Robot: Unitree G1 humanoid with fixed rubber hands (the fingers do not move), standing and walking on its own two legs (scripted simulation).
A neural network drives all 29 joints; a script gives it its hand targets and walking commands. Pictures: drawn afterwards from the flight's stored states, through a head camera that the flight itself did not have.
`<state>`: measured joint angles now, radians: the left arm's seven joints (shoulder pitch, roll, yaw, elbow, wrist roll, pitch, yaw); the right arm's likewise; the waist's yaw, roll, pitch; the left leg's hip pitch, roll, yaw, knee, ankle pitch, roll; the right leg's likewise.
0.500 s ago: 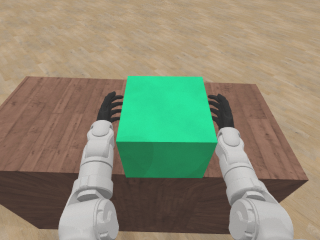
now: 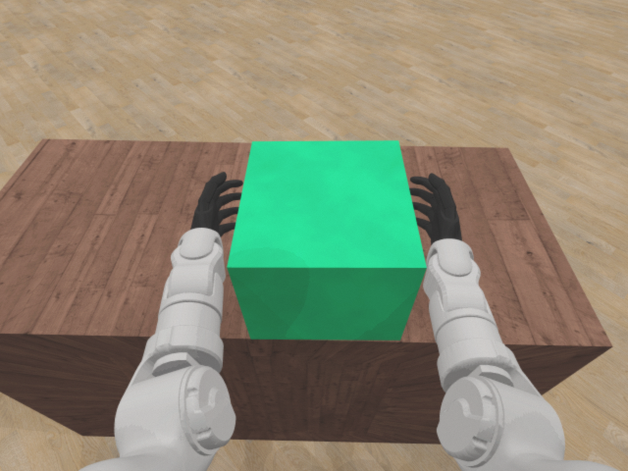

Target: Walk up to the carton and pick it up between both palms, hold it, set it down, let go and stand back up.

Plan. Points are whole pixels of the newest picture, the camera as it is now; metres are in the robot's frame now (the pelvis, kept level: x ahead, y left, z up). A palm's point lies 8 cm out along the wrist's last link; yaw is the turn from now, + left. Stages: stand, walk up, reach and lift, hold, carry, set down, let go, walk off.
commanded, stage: set down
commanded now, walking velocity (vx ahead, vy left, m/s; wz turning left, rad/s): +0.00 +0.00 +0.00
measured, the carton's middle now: (325, 239) +0.44 +0.01 +0.04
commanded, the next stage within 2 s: none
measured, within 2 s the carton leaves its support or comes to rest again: rests again in 0.26 s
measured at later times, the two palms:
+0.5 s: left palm (219, 233) +0.43 +0.17 +0.06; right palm (438, 240) +0.42 -0.15 +0.06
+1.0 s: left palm (217, 234) +0.43 +0.17 +0.06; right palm (437, 245) +0.41 -0.14 +0.06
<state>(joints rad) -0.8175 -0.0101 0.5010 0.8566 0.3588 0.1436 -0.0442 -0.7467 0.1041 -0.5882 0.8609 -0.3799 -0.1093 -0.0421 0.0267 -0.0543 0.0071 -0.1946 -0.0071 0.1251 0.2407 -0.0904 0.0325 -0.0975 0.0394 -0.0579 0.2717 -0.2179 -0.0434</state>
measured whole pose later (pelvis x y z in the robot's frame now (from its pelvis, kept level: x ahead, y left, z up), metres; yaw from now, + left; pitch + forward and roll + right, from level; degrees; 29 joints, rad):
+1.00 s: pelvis +0.00 +0.00 +0.00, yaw -1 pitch +11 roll +0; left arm -0.88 -0.01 0.58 0.98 0.42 -0.01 -0.04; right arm -0.77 0.13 -0.72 0.87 -0.50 -0.20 -0.02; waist 0.04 -0.03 -0.05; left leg -0.38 0.00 0.14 0.27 -0.08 0.04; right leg -0.29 0.04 -0.05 0.31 -0.21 -0.04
